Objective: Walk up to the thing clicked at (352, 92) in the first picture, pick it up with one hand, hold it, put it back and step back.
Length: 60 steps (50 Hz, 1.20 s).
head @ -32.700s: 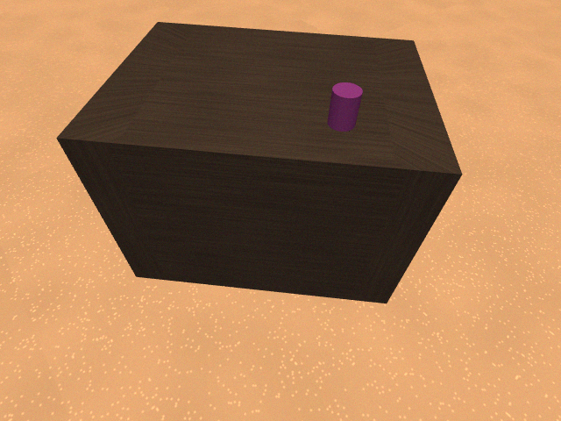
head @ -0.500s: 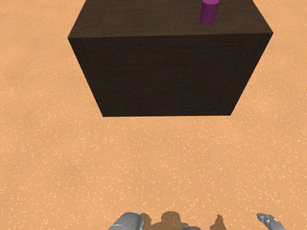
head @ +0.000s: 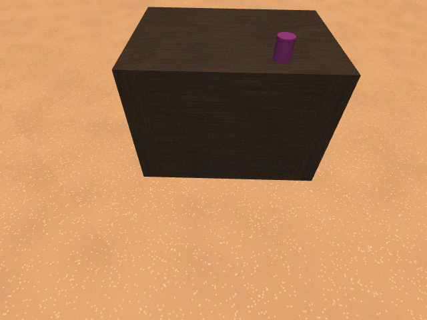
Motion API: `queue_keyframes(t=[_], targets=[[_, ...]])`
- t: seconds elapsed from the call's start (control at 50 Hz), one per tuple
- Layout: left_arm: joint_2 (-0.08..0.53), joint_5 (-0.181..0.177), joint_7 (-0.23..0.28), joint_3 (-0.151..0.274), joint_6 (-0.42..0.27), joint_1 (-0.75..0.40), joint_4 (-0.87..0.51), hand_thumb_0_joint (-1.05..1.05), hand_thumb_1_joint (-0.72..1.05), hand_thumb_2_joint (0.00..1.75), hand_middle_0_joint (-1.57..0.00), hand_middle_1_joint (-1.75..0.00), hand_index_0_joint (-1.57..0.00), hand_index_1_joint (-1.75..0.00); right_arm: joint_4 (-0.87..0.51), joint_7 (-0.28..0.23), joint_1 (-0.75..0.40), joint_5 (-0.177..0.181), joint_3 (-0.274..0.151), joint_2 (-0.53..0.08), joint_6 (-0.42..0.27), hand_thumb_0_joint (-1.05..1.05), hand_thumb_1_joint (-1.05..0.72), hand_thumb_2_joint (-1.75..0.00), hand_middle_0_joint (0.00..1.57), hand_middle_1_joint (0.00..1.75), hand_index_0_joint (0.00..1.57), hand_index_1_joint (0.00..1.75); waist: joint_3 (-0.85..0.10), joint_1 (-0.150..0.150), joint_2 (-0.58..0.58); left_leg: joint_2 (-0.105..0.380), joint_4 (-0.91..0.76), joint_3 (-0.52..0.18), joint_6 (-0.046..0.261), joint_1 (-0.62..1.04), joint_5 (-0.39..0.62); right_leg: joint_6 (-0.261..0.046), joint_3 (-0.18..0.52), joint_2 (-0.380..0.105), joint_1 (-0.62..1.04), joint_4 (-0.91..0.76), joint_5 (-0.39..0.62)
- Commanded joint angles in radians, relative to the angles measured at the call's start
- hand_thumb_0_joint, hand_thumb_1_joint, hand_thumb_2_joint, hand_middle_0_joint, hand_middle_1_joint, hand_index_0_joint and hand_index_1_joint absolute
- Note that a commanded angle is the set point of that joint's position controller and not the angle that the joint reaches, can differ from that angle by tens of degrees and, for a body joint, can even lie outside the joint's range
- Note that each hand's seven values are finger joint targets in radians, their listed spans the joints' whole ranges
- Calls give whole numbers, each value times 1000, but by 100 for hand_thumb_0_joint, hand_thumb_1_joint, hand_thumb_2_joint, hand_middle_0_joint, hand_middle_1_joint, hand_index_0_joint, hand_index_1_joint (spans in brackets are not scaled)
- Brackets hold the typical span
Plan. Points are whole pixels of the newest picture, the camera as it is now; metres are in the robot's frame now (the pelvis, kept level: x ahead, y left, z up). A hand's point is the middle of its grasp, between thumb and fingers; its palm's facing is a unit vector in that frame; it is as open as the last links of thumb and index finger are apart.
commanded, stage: step back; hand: right
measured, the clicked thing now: (284, 47) +1.15 -0.28 -0.02
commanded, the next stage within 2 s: stand in 0.56 s
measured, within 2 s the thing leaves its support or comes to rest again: neither
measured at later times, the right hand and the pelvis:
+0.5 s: hand out of the picture +0.15 -0.20 -0.14, palm faces -0.03 +0.93 -0.37, open 7.4 cm; pelvis +0.04 +0.05 -0.01, yaw +0 degrees
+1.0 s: hand out of the picture +0.14 -0.22 -0.14, palm faces +0.02 +0.95 -0.32, open 7.4 cm; pelvis +0.07 +0.03 +0.01, yaw -1 degrees
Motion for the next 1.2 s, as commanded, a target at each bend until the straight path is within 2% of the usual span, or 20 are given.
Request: queue_keyframes(t=[0.0, 0.06, 0.16, 0.22, 0.24, 0.26, 0.28, 0.3, 0.36, 0.48, 0.52, 0.54, 0.56, 0.58, 0.6, 0.62, 0.66, 0.7, 0.76, 1.18], targets=[[289, -8, 30, 68, -42, -72, -98, 0, 90, 90, -20, -30, -20, -30, -84, -3, -57, 12, -55, -215, -48, 0, -90, -90, 20, 30, 20, 30, 109, -9, -66, 50, 153, -113, -17, -287, 22, -189, 424, -346, 85, -320, -212], [281, -13, 24, 60, -45, -25, -83, 0, 90, 90, -20, -30, -20, -30, -84, 1, -44, 6, -44, -176, -53, 0, -90, -90, 20, 30, 20, 30, 45, 8, -137, 36, 96, -32, -37, -191, 70, -153, 239, -274, 72, -251, 73], [281, -17, 16, 43, -20, -106, -113, 0, 90, 90, -20, -30, -20, -30, -71, 0, -35, 11, -42, -157, -60, 0, -90, -90, 20, 30, 20, 30, 20, -17, -237, 43, -164, 99, -37, 52, 180, -120, 98, -243, -63, -129, 274], [247, -25, 8, 25, 11, -80, -116, 0, 90, 90, -20, -30, -20, -30, -28, -21, 39, 11, -52, -181, -71, 0, -90, -90, 20, 30, 20, 30, -47, -51, -136, -3, -292, 140, -7, 231, 322, -78, 58, -189, -99, 83, 305], [207, -28, 7, 15, 17, -56, -115, 0, 90, 90, -20, -30, -20, -30, -17, -30, 77, 4, -64, -222, -76, 0, -90, -90, 20, 30, 20, 30, -83, -66, -25, 80, -336, 31, 21, 275, 293, -57, 33, -142, -130, 215, 228], [147, -43, 6, 3, 22, -22, -120, 0, 90, 90, -20, -30, -20, -30, -25, -37, 83, -4, -72, -282, -85, 0, -90, -90, 20, 30, 20, 30, -116, -57, 167, 295, -434, -303, 102, 294, 310, -2, 26, -24, -224, 399, -33], [208, -46, 16, 21, 45, -28, -92, 0, 90, 90, -20, -30, -20, -30, -46, -38, 39, 12, -69, -316, -86, 0, -90, -90, 20, 30, 20, 30, -116, -55, 88, 399, -495, -444, 216, 151, 148, -7, 110, -30, -176, 440, -293], [235, -41, 19, 21, 53, -43, -80, 0, 90, 90, -20, -30, -20, -30, -46, -38, -12, 12, -74, -326, -82, 0, -90, -90, 20, 30, 20, 30, -54, -42, 75, 405, -526, -455, 239, 65, 33, -9, 133, -56, -156, 453, -308], [221, -39, 7, 22, 55, -4, -55, 0, 90, 90, -20, -30, -20, -30, -72, -45, -94, 3, -50, -263, -88, 0, -90, -90, 20, 30, 20, 30, -7, -7, 72, 298, -489, -215, 153, 52, 44, -15, 160, -77, -197, 423, -203], [212, -22, -2, 35, 43, -17, -38, 0, 90, 90, -20, -30, -20, -30, -66, -42, -96, -4, -64, -273, -72, 0, -90, -90, 20, 30, 20, 30, -44, -35, 147, 280, -434, -127, 155, 35, 108, 22, 33, -47, -92, 153, -142], [196, -15, 2, 39, 35, 34, -8, 0, 90, 90, -20, -30, -20, -30, -70, -40, -139, 6, -58, -255, -61, 0, -90, -90, 20, 30, 20, 30, -78, 4, 121, 254, -344, -67, 122, 11, 133, 10, -2, -23, 17, -40, 3], [185, -31, 7, 5, 10, 20, -4, 0, 90, 90, -20, -30, -20, -30, -45, -31, -115, 34, -26, -156, -56, 0, -90, -90, 20, 30, 20, 30, -90, 12, 54, 177, -285, -42, 56, -20, 171, 19, 101, -92, 119, -182, 90], [266, -12, 14, 17, -10, -17, -21, 0, 90, 90, -20, -30, -20, -30, -58, -29, -97, 47, -13, -101, -60, 0, -90, -90, 20, 30, 20, 30, -113, -21, -151, 86, -144, 42, -2, -29, 201, -25, 345, -257, 106, -251, 167], [328, -15, 15, 22, -16, -105, -35, 0, 90, 90, -20, -30, -20, -30, -65, -30, -114, 49, -6, -98, -56, 0, -90, -90, 20, 30, 20, 30, -74, -56, -168, 51, -185, 65, -17, -3, 95, -87, 409, -331, -4, -263, 163], [327, -18, 13, 14, -14, -177, -32, 0, 90, 90, -20, -30, -20, -30, -24, -28, -90, 45, -12, -128, -55, 0, -90, -90, 20, 30, 20, 30, -52, -77, -152, 67, -190, 37, -3, 174, 61, -100, 379, -301, -189, -229, 69], [277, -19, 7, -1, -10, -228, -38, 0, 90, 90, -20, -30, -20, -30, -11, -21, -88, 43, -11, -148, -62, 0, -90, -90, 20, 30, 20, 30, -20, -98, -143, 90, -289, 20, 7, 228, 131, -54, 275, -232, -214, -200, 16], [211, -39, 8, -14, -9, -196, -33, 0, 90, 90, -20, -30, -20, -30, 18, -17, -98, 29, -20, -209, -81, 0, -90, -90, 20, 30, 20, 30, -111, -52, -59, 168, -323, -32, 30, 238, 512, 18, 113, -130, -8, -116, 242], [217, -50, 9, -16, -12, -158, -11, 0, 90, 90, -20, -30, -20, -30, 24, -22, -98, 28, -9, -194, -86, 0, -90, -90, 20, 30, 20, 30, -137, -41, -122, 161, -333, -15, 36, 253, 607, 19, 124, -129, 36, -110, 344], [211, -47, 8, -23, -1, -167, 20, 0, 90, 90, -20, -30, -20, -30, 49, -25, -128, 34, 0, -194, -79, 0, -90, -90, 20, 30, 20, 30, -70, -34, -65, 148, -360, -4, 17, 218, 503, 12, 133, -144, 42, -145, 305], [212, -39, 1, -22, 9, -249, 72, 0, 90, 90, -20, -30, -20, -30, 107, -25, -164, 33, 24, -175, -78, 0, -90, -90, 20, 30, 20, 30, -58, -41, -38, 155, -487, 3, -15, 253, 406, 20, 121, -145, 65, -259, 203]])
